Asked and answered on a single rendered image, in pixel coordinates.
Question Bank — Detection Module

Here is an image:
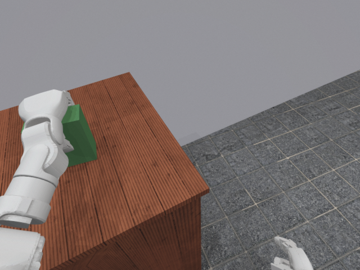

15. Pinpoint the table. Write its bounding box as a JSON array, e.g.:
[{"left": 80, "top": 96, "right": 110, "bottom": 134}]
[{"left": 0, "top": 72, "right": 209, "bottom": 270}]

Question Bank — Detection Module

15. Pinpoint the right robot hand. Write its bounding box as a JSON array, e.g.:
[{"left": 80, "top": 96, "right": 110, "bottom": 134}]
[{"left": 271, "top": 236, "right": 314, "bottom": 270}]

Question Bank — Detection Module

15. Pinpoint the robot left upper arm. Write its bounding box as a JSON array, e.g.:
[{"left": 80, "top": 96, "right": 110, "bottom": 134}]
[{"left": 0, "top": 227, "right": 45, "bottom": 270}]

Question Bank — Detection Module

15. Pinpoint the sponge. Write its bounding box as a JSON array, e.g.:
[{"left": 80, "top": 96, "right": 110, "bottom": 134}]
[{"left": 21, "top": 104, "right": 97, "bottom": 167}]

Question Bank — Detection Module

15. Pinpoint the left robot hand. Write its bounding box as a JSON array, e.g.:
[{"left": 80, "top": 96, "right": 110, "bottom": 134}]
[{"left": 19, "top": 89, "right": 75, "bottom": 153}]

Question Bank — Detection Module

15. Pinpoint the robot left forearm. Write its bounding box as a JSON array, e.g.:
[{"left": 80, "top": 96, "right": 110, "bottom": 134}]
[{"left": 0, "top": 114, "right": 69, "bottom": 228}]

